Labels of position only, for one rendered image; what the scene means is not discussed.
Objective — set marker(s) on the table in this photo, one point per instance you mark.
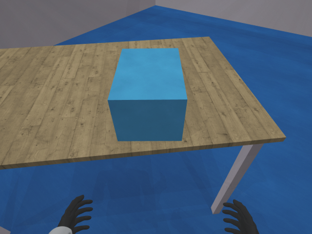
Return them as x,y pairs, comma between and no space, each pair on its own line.
54,107

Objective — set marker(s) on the carton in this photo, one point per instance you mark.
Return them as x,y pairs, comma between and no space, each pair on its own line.
148,98

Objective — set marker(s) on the left robot hand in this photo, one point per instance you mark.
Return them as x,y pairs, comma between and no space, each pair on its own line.
70,219

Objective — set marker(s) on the right robot hand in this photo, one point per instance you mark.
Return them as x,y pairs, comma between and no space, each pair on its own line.
245,221

